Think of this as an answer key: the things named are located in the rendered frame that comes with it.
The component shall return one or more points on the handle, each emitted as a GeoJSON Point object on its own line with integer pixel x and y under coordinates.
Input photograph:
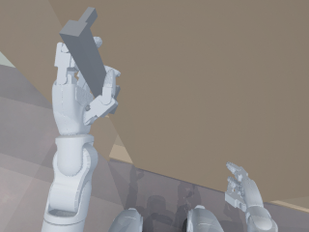
{"type": "Point", "coordinates": [80, 42]}

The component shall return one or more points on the left robot forearm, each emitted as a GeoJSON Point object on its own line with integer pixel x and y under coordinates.
{"type": "Point", "coordinates": [70, 192]}

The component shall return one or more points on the left robot thigh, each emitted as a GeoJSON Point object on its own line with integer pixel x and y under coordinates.
{"type": "Point", "coordinates": [127, 221]}

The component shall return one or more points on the right robot thigh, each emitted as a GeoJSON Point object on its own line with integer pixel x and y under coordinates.
{"type": "Point", "coordinates": [202, 220]}

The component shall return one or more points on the robot thigh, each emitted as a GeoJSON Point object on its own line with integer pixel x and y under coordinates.
{"type": "Point", "coordinates": [127, 221]}
{"type": "Point", "coordinates": [202, 220]}

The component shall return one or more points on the wardrobe door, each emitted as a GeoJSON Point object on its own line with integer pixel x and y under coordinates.
{"type": "Point", "coordinates": [204, 82]}
{"type": "Point", "coordinates": [300, 201]}

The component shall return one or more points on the robot right hand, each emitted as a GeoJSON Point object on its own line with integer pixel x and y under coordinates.
{"type": "Point", "coordinates": [246, 192]}

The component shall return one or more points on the robot left hand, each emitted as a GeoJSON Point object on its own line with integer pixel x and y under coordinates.
{"type": "Point", "coordinates": [71, 96]}

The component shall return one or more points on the right robot forearm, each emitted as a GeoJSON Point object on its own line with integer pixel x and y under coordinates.
{"type": "Point", "coordinates": [258, 219]}

